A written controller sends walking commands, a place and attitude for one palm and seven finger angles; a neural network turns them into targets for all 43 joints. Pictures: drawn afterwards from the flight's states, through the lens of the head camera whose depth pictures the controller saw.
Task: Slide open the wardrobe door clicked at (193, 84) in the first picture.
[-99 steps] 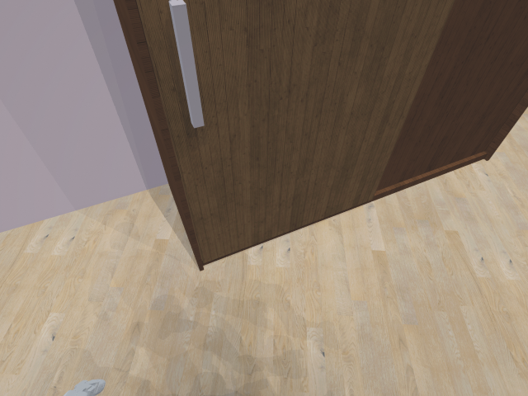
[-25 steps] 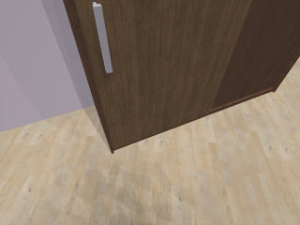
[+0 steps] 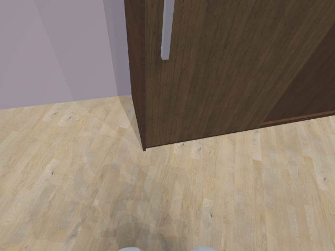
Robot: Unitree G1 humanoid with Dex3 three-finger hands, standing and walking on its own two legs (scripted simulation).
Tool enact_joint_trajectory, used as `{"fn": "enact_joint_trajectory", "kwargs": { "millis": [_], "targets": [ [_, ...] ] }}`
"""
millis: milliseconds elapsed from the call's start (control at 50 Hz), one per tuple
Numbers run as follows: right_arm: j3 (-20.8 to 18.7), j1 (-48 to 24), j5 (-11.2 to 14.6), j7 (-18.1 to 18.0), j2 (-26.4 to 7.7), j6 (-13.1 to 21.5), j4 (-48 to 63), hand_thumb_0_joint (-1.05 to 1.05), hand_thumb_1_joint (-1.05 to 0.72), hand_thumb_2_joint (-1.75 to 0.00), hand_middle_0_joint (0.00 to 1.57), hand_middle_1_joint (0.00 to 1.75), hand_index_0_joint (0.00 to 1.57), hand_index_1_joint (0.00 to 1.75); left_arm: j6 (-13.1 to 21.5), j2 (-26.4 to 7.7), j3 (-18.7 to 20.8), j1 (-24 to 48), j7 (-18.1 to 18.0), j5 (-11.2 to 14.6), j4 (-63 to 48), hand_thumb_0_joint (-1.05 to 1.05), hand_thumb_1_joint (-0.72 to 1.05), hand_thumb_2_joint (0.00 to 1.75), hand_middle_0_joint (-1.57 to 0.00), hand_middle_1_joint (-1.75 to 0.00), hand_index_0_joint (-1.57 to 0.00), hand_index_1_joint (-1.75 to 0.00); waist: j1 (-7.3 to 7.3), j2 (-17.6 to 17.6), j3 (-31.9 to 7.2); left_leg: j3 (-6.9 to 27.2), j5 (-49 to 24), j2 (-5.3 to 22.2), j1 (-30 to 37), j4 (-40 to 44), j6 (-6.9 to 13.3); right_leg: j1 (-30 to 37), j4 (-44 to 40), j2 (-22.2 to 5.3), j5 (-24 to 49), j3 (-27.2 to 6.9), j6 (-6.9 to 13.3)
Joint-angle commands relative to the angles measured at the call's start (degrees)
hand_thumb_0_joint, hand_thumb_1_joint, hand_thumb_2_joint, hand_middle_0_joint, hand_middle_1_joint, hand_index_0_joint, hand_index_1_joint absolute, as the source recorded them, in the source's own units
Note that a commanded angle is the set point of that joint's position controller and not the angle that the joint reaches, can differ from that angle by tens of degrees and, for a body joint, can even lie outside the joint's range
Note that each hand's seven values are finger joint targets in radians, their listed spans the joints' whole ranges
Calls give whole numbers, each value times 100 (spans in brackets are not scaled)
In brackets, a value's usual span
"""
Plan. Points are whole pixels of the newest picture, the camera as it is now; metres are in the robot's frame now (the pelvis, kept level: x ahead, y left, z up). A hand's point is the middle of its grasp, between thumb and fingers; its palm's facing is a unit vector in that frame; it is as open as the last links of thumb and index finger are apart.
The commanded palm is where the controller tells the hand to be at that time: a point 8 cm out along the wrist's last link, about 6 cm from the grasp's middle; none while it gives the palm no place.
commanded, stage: turn to face it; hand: left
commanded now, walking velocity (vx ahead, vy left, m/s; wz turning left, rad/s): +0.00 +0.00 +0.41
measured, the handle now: (166, 19) +0.79 +0.05 +0.15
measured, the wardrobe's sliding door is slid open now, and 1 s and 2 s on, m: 0.00 0.00 0.00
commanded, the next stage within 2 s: take the last steps up to it in 0.44 s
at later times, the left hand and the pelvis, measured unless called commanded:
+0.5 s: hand out of the picture +0.02 +0.17 -0.14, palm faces +0.19 -0.94 -0.28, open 7.4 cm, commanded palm none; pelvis -0.02 -0.03 +0.01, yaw +10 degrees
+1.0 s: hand out of the picture -0.09 +0.10 -0.16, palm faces +0.26 -0.96 -0.09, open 7.4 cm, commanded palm none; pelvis +0.04 -0.02 +0.01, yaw +10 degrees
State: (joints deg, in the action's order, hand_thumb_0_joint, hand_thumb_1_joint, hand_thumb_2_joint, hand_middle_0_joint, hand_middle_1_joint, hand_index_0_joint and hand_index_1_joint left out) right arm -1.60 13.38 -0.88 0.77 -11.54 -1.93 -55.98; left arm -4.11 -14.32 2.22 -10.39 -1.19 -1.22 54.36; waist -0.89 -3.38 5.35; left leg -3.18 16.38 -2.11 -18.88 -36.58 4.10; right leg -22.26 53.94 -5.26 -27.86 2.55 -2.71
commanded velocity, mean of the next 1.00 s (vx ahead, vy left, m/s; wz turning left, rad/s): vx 0.14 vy -0.07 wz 0.10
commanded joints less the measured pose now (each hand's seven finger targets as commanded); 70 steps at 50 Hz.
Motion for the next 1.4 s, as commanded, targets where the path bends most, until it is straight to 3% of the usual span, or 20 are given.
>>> {"fn": "enact_joint_trajectory", "kwargs": {
  "millis": [0, 220, 400, 420, 460, 560, 640, 740, 820, 840, 880, 900, 1020, 1180, 1220, 1240, 1260, 1280, 1320, 1380],
  "targets": [
    [-295, 63, -14, -197, -1191, 191, 374, 0, -90, -90, 20, 30, 20, 30, 192, -603, 215, -26, 19, -11, -384, 0, 90, 90, -20, -30, -20, -30, 37, 942, -571, 2237, -584, 1541, 691, 2243, 392, -976, 1179, -60, 603, -430, -59],
    [-383, 415, -27, -229, -994, 137, 218, 0, -90, -90, 20, 30, 20, 30, 187, -284, 215, -27, -11, 6, -309, 0, 90, 90, -20, -30, -20, -30, -168, 1027, -764, 2440, -751, 1369, 1273, 2205, 594, -666, -175, 223, 366, -281, -144],
    [-400, 49, -36, -151, -966, 38, 303, 0, -90, -90, 20, 30, 20, 30, 247, -198, 162, -899, -87, 43, -102, 0, 90, 90, -20, -30, -20, -30, 162, 1038, -714, 2449, -225, 976, 91, 2108, 283, 1335, -2605, 511, 995, -134, 113],
    [-376, -4, 2, -128, -853, 42, 318, 0, -90, -90, 20, 30, 20, 30, 301, -290, 169, -1120, -109, 35, -53, 0, 90, 90, -20, -30, -20, -30, 269, 788, -766, 2179, -46, 744, -244, 1786, 52, 1910, -3436, 321, 1379, -234, 155],
    [-327, 14, 26, -95, -407, 32, 536, 0, -90, -90, 20, 30, 20, 30, 367, -1045, 283, -848, -149, -77, -262, 0, 90, 90, -20, -30, -20, -30, 230, -1201, -257, 695, 1045, -317, -1464, -564, -544, 1600, -4470, -1867, 526, -2501, 1080],
    [-337, 313, -61, -43, -422, -64, 112, 0, -90, -90, 20, 30, 20, 30, 543, -372, 112, -467, -80, 7, -249, 0, 90, 90, -20, -30, -20, -30, -86, -282, -227, 550, 218, 175, -1064, -2631, -563, 1020, -4068, -831, 1500, -991, 964],
    [-303, -49, -126, -27, -397, 34, 133, 0, -90, -90, 20, 30, 20, 30, 628, -156, 48, -1168, -21, -33, 132, 0, 90, 90, -20, -30, -20, -30, 163, -661, 145, 240, 92, 545, -1200, -2006, -584, 1125, -4502, -765, 226, -1205, 1014],
    [-211, -614, -99, -43, -194, 221, 144, 0, -90, -90, 20, 30, 20, 30, 625, -311, 135, -1877, 43, -79, 584, 0, 90, 90, -20, -30, -20, -30, 466, -524, 60, -187, 771, 616, -1001, -719, -523, 1698, -4300, -850, 811, -1440, 1346],
    [-140, 52, -50, -164, -73, 388, -199, 0, -90, -90, 20, 30, 20, 30, 581, -227, 147, -1709, 71, -21, 803, 0, 90, 90, -20, -30, -20, -30, 145, -393, -349, -526, 135, 444, 619, 995, -447, 1324, -3528, -446, 1642, -999, 1100],
    [-163, 519, -41, -228, -205, 454, -405, 0, -90, -90, 20, 30, 20, 30, 560, -97, 141, -1583, 93, 21, 805, 0, 90, 90, -20, -30, -20, -30, -78, -63, -431, -376, -148, 648, 1594, 1561, -392, 682, -2982, -216, 1520, -729, 885],
    [-420, 1615, -92, -341, -1226, 458, -718, 0, -90, -90, 20, 30, 20, 30, 577, 334, 54, -1414, 183, -33, 552, 0, 90, 90, -20, -30, -20, -30, -482, 1866, -531, 2342, 275, 2990, 3015, 2405, 443, -1564, -453, 478, -239, 248, 371],
    [-410, 1670, -97, -379, -1213, 447, -742, 0, -90, -90, 20, 30, 20, 30, 502, 89, 100, -864, 193, -97, 371, 0, 90, 90, -20, -30, -20, -30, -625, 1575, -188, 2478, 272, 3192, 2592, 2551, 662, -1833, 393, 273, -340, -72, 350],
    [-255, 856, -88, -409, -611, 601, -588, 0, -90, -90, 20, 30, 20, 30, 350, 334, 193, -815, 407, -73, 510, 0, 90, 90, -20, -30, -20, -30, -2, 1165, 297, 309, -1362, 2228, 1483, 2441, 253, -1543, 558, -180, 1106, -47, 130],
    [-401, 745, -125, -291, -937, 509, -646, 0, -90, -90, 20, 30, 20, 30, 435, 38, 259, -443, 433, -29, 384, 0, 90, 90, -20, -30, -20, -30, 192, 1408, 224, -295, -1760, 2048, 941, 1772, -5, 316, -1634, 198, 1539, 695, 322],
    [-400, 677, -76, -236, -898, 484, -621, 0, -90, -90, 20, 30, 20, 30, 557, -361, 375, -1682, 371, -43, 759, 0, 90, 90, -20, -30, -20, -30, 832, 566, -579, -712, -2326, 1584, 454, -189, -290, 2207, -2285, 438, 1620, 752, 482],
    [-302, 917, 6, -179, -450, 499, -548, 0, -90, -90, 20, 30, 20, 30, 645, -1089, 557, -2401, 277, -80, 941, 0, 90, 90, -20, -30, -20, -30, 1087, -1162, -1326, -895, -360, 1027, -707, -2205, -440, 3430, -2972, -914, 991, -1017, 868],
    [-215, 745, 71, -192, -261, 485, -253, 0, -90, -90, 20, 30, 20, 30, 622, -1438, 578, -2470, 216, 14, 980, 0, 90, 90, -20, -30, -20, -30, 953, -1830, -1591, -343, 1887, 561, -1419, -3606, -400, 3395, -3769, -1818, 1078, -2818, 1296],
    [-242, 319, 82, -179, -300, 453, -191, 0, -90, -90, 20, 30, 20, 30, 616, -1339, 536, -2051, 170, 27, 855, 0, 90, 90, -20, -30, -20, -30, 961, -1467, -1380, 236, 1698, 799, -1564, -4234, -304, 2679, -4045, -1810, 388, -2918, 1433],
    [-258, 95, -29, -138, -290, 417, -155, 0, -90, -90, 20, 30, 20, 30, 606, -745, 348, -810, 78, -8, 497, 0, 90, 90, -20, -30, -20, -30, 413, -203, -501, 276, 910, 1199, -1598, -4084, -291, 1399, -4037, -1495, -42, -1915, 1376],
    [-222, 620, -99, -108, -120, 225, -329, 0, -90, -90, 20, 30, 20, 30, 666, -340, 160, -277, 45, -50, 373, 0, 90, 90, -20, -30, -20, -30, -81, -302, -332, -12, 552, 1170, -748, -3001, -432, 333, -4159, -965, 912, -607, 1153]
  ]
}}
